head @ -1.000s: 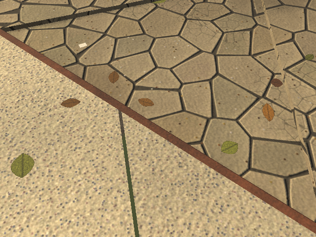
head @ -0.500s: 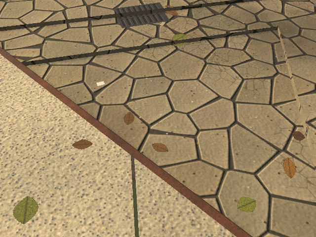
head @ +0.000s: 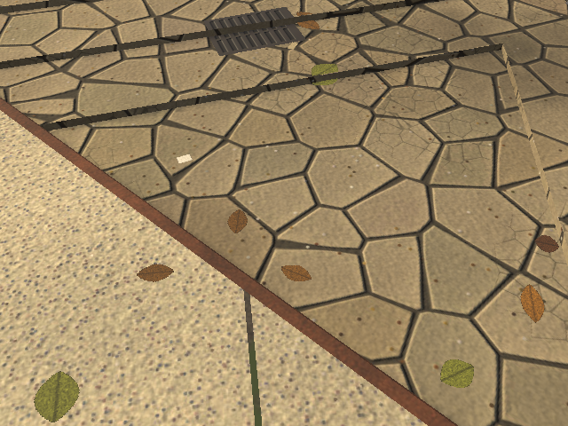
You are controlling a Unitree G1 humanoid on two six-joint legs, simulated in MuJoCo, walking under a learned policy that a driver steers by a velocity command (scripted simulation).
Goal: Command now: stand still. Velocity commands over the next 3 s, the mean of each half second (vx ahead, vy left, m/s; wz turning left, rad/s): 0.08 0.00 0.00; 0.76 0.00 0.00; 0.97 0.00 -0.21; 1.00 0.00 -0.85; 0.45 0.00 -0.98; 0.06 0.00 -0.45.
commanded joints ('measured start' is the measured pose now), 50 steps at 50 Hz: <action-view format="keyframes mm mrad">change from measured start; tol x16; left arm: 1 58 74 11 -3 0 -3 4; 20 67 74 25 30 2 7 6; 24 -200 61 33 -124 26 -11 -33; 32 -77 72 71 -159 6 -43 -64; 36 389 234 117 -39 36 -74 -35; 39 79 172 88 -135 25 -79 -40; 50 228 131 60 -107 -3 -139 -26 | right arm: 1 77 -68 -10 -6 0 -5 -4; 23 216 -163 -66 13 -1 2 3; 50 -503 -100 -55 -370 -10 -39 108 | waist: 1 2 7 71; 31 11 154 153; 34 139 2 89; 36 174 -403 -27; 39 20 -17 59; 50 33 -33 206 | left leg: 1 -133 112 -112 -116 -3 37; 18 -91 114 -106 -114 49 37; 22 -52 210 -338 -259 -733 168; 26 110 343 -407 -348 -401 210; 32 -183 249 -180 -274 -354 174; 34 -344 186 -99 7 -150 170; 35 -469 75 37 445 -17 136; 37 -785 40 -74 884 -108 134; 44 -741 165 -3 728 174 35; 50 -577 117 106 282 345 47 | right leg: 1 76 -103 127 -65 -64 -16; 19 98 -77 103 -40 -156 -19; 21 -70 -11 54 78 -538 -42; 26 -459 -87 8 470 -207 -1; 34 366 16 -134 104 -215 -36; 36 557 -391 735 -282 -858 -142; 41 206 -270 345 -302 -501 -118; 50 187 -200 63 -476 59 -158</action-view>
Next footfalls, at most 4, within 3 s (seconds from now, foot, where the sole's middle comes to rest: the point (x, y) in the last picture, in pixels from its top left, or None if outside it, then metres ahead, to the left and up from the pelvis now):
0.68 right None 0.18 -0.14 -0.78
1.16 left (288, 387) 0.64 0.03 -0.78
1.68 right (338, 280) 1.07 -0.13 -0.92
2.00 left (320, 181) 1.53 -0.08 -0.92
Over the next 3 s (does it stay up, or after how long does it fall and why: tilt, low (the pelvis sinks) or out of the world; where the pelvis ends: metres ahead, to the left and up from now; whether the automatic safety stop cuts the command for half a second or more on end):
stays up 1.65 -0.33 -0.15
